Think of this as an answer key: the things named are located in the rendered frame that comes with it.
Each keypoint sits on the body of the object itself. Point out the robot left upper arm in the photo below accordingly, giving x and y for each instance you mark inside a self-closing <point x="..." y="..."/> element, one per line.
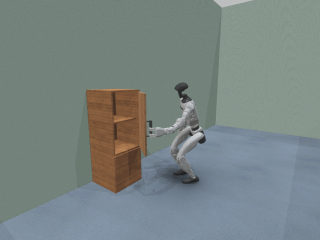
<point x="188" y="109"/>

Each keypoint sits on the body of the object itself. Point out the robot left shin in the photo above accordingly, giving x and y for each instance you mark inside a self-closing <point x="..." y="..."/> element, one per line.
<point x="184" y="164"/>

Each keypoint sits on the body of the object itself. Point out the left robot hand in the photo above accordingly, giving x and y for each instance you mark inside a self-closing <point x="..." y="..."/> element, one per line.
<point x="158" y="132"/>

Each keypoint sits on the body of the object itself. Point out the handle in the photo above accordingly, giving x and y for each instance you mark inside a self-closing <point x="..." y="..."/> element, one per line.
<point x="150" y="126"/>

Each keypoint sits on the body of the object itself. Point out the right robot hand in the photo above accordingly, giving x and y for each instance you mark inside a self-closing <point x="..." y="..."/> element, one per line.
<point x="183" y="127"/>

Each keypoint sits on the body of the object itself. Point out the robot left thigh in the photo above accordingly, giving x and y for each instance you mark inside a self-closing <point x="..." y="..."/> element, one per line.
<point x="191" y="143"/>

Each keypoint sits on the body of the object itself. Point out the left robot forearm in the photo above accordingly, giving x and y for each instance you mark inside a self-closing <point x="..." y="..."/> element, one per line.
<point x="174" y="127"/>

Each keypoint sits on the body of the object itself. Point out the cupboard door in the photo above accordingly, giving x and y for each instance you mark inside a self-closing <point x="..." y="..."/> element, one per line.
<point x="142" y="120"/>

